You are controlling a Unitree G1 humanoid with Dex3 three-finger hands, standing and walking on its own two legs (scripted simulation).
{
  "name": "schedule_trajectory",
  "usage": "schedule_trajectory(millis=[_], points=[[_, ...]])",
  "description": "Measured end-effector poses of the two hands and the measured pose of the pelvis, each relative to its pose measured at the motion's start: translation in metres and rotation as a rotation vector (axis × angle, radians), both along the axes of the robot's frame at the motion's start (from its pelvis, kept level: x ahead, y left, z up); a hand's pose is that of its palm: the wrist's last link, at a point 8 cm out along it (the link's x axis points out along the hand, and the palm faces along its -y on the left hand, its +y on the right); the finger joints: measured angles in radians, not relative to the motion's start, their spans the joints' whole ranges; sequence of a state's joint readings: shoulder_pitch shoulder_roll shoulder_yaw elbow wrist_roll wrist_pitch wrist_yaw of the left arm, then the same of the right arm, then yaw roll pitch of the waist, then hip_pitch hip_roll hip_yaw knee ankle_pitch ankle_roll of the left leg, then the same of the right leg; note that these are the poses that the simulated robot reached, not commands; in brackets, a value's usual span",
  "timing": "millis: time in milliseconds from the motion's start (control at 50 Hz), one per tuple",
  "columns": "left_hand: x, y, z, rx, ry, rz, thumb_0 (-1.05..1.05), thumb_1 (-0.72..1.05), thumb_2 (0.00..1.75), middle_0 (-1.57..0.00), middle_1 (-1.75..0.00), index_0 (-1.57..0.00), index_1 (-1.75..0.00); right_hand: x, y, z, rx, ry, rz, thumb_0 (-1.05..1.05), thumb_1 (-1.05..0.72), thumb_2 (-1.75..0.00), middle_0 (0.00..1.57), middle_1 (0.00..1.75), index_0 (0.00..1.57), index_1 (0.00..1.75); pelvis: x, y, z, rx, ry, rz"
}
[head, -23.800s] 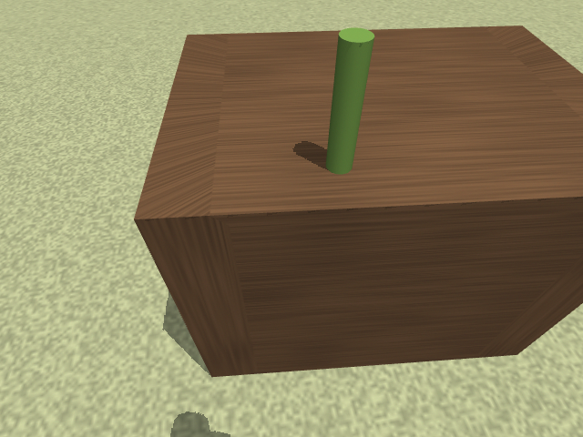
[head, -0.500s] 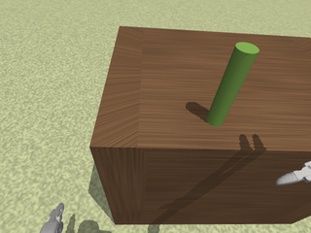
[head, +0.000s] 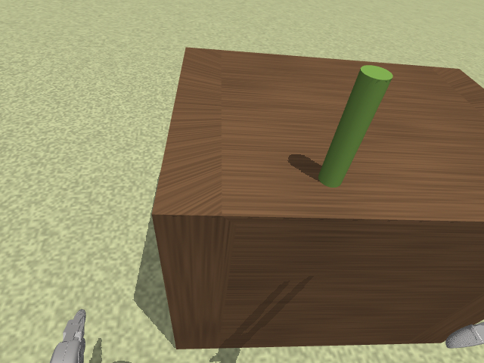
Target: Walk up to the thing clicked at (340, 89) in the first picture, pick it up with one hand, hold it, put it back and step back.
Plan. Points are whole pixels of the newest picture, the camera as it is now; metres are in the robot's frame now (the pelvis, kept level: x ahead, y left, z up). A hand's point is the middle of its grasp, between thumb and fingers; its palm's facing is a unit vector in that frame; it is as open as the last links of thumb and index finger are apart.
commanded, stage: sink last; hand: right
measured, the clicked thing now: (349, 133) +0.49 -0.19 +0.16
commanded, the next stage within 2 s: home in 0.08 s
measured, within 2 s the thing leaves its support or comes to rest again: neither
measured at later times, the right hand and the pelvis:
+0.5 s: hand (432, 292) +0.20 -0.24 +0.12, palm faces +0.25 +0.90 -0.35, open 17.4 cm; pelvis +0.01 -0.01 +0.01, yaw +1 degrees
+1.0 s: hand (339, 342) +0.20 -0.19 -0.10, palm faces +0.08 +0.97 -0.22, open 17.5 cm; pelvis +0.04 -0.01 +0.00, yaw +1 degrees
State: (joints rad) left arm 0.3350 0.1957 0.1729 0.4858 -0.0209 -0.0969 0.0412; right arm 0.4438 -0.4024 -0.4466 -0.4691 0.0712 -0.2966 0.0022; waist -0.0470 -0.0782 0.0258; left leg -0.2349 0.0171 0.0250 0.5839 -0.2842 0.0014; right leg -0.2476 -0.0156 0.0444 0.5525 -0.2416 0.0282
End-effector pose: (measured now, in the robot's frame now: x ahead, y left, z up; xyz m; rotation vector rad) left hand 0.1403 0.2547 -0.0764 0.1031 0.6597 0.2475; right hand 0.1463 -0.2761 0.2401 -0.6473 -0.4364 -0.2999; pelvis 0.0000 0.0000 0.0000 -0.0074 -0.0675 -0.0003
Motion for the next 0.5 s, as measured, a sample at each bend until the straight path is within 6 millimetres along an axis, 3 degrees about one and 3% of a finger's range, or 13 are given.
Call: schedule_trajectory(millis=[80, 140, 260, 340, 400, 500], points=[[-0.008, 0.011, -0.003, 0.023, 0.023, 0.019, -0.01, -0.52, 0.05, -0.06, -0.05, -0.06, -0.05, -0.002, -0.018, 0.001, -0.004, -0.016, -0.063, -0.01, 0.57, -0.05, 0.06, 0.06, 0.07, 0.07, -0.004, -0.001, 0.001, -0.001, -0.002, 0.007], [-0.008, 0.013, -0.003, 0.043, 0.035, 0.014, -0.01, -0.53, 0.06, -0.06, -0.04, -0.05, -0.05, -0.001, -0.020, -0.006, 0.037, -0.025, -0.064, -0.01, 0.57, -0.05, 0.06, 0.06, 0.06, 0.07, -0.004, -0.003, 0.002, -0.001, 0.000, 0.011], [0.009, -0.007, 0.015, 0.055, -0.028, -0.040, -0.01, -0.51, 0.09, -0.07, -0.06, -0.06, -0.07, 0.007, -0.002, -0.010, 0.079, -0.079, 0.041, -0.01, 0.55, -0.06, 0.06, 0.06, 0.06, 0.07, 0.001, -0.006, 0.004, 0.000, -0.001, 0.009], [0.020, -0.023, 0.020, 0.029, -0.058, -0.063, -0.01, -0.40, 0.22, -0.09, -0.11, -0.09, -0.11, 0.012, -0.005, -0.017, 0.093, -0.064, 0.063, -0.01, 0.55, -0.06, 0.06, 0.06, 0.06, 0.06, 0.006, -0.008, 0.005, 0.004, -0.007, 0.011], [0.026, -0.042, 0.014, -0.021, -0.045, -0.088, -0.01, -0.24, 0.33, -0.11, -0.14, -0.10, -0.14, 0.018, -0.008, -0.040, 0.164, 0.024, 0.049, 0.00, 0.55, -0.06, 0.06, 0.05, 0.06, 0.06, 0.009, -0.010, 0.006, 0.006, -0.004, 0.013], [0.031, -0.062, 0.003, -0.079, -0.002, -0.112, -0.01, 0.08, 0.50, -0.14, -0.18, -0.13, -0.18, 0.021, -0.005, -0.107, 0.312, 0.307, 0.017, 0.00, 0.53, -0.07, 0.06, 0.05, 0.06, 0.06, 0.011, -0.015, 0.006, 0.006, 0.014, 0.012]])
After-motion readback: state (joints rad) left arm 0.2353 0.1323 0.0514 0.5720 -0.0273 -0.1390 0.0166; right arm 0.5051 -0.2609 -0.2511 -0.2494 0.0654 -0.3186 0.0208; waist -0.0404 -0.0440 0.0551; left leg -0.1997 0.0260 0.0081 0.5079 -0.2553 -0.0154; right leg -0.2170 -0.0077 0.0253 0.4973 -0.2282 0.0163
